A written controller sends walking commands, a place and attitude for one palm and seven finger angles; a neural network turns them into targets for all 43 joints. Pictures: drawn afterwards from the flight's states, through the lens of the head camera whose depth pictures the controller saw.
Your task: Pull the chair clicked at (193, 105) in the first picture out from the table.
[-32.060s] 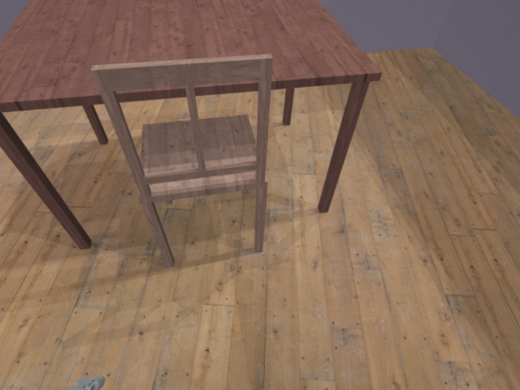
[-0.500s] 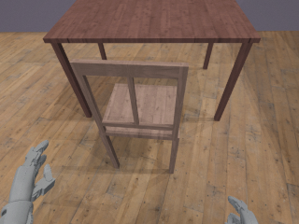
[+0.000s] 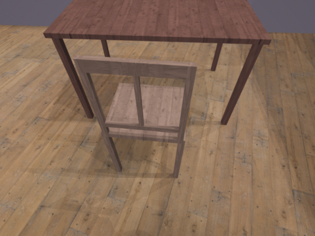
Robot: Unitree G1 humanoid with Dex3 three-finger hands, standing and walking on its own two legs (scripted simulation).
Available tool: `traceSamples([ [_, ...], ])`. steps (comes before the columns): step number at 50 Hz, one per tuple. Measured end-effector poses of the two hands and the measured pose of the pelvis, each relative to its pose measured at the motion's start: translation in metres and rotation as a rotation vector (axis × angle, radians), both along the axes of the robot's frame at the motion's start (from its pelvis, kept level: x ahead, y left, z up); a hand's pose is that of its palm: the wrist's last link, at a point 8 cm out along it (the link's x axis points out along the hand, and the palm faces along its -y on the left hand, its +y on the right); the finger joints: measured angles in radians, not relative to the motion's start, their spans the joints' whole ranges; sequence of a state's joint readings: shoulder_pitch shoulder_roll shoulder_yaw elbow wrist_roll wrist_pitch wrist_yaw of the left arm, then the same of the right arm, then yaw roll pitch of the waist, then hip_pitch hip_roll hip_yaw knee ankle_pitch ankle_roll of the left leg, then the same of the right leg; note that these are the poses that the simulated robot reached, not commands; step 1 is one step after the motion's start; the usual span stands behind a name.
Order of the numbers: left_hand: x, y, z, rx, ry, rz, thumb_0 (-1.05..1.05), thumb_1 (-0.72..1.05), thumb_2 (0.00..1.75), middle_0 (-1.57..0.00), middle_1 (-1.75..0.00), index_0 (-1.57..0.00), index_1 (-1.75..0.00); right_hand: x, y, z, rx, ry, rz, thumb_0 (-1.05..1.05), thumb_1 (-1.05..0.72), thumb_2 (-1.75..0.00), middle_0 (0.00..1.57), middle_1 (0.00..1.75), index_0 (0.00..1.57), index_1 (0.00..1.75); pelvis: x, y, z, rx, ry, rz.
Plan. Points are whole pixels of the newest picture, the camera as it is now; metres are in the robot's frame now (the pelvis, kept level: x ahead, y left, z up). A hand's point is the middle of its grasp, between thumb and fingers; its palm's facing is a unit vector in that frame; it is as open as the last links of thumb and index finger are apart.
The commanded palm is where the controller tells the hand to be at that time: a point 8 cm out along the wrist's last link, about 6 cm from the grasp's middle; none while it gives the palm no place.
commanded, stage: let the arm hang, fingers relaxed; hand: left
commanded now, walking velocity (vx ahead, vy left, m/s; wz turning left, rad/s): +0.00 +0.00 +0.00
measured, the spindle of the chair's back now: (139, 103) +0.60 +0.11 -0.08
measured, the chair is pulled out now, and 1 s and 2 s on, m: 0.30 0.30 0.30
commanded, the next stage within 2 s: look to check the result in 0.50 s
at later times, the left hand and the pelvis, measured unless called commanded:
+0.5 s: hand out of the picture +0.00 +0.15 -0.17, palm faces +0.02 -0.99 -0.16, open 7.3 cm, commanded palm none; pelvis +0.01 +0.00 +0.00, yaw -1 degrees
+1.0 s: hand out of the picture +0.00 +0.15 -0.17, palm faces +0.02 -0.98 -0.18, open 7.4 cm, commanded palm none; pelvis +0.01 +0.00 +0.00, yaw -1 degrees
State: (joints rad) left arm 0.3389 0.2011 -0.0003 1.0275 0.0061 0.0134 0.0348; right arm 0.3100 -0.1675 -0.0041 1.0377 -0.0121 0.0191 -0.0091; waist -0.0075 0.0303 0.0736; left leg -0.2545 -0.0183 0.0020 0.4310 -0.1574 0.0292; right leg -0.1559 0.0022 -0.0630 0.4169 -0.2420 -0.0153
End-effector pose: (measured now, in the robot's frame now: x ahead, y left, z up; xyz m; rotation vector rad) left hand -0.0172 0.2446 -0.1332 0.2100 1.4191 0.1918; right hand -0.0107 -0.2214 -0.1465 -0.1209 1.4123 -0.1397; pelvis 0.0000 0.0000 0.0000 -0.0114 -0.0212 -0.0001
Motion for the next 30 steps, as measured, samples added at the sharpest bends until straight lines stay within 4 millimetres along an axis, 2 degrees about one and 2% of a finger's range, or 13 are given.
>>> traceSamples([
  [4, -0.009, -0.005, 0.000, -0.006, 0.022, 0.009, 0.00, 0.92, 0.90, -0.20, -0.30, -0.20, -0.30, -0.006, 0.007, -0.003, 0.021, 0.016, -0.007, 0.00, -0.91, -0.90, 0.20, 0.30, 0.20, 0.30, 0.000, 0.000, 0.000, 0.003, 0.000, -0.003],
  [8, -0.010, -0.017, -0.002, -0.030, 0.026, 0.011, 0.00, 0.91, 0.90, -0.20, -0.30, -0.20, -0.30, -0.007, 0.012, -0.004, 0.032, 0.020, -0.016, 0.00, -0.91, -0.90, 0.20, 0.30, 0.20, 0.30, 0.001, 0.000, 0.000, 0.006, 0.001, -0.007],
  [18, 0.008, -0.046, -0.012, -0.100, -0.011, 0.004, 0.00, 0.91, 0.90, -0.20, -0.30, -0.20, -0.30, -0.006, 0.013, -0.002, 0.022, 0.017, -0.032, 0.00, -0.91, -0.90, 0.20, 0.30, 0.20, 0.30, 0.005, -0.002, 0.000, 0.008, -0.002, -0.011],
  [30, 0.014, -0.041, -0.011, -0.085, -0.019, 0.007, 0.00, 0.91, 0.90, -0.20, -0.30, -0.20, -0.30, -0.005, 0.013, -0.001, 0.018, 0.020, -0.040, 0.00, -0.91, -0.90, 0.20, 0.30, 0.20, 0.30, 0.008, -0.004, 0.001, 0.007, -0.006, -0.012],
])
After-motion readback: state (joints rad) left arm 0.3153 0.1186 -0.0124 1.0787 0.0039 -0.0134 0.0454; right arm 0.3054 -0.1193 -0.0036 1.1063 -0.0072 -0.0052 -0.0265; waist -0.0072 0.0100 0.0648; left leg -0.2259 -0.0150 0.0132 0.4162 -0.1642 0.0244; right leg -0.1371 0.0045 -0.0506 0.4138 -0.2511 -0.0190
